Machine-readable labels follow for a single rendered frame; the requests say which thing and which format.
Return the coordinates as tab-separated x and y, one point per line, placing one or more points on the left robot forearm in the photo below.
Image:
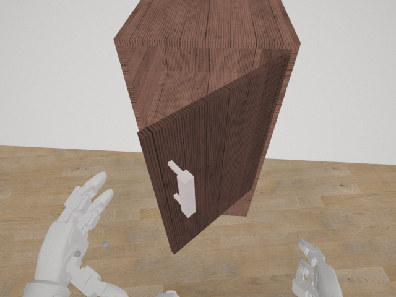
44	288

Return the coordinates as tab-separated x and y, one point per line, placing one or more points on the handle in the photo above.
186	197

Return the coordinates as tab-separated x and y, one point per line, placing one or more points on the cupboard door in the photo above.
219	139

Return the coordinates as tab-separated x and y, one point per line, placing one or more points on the left robot hand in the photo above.
68	234

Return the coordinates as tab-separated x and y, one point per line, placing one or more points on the right robot hand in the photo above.
322	280

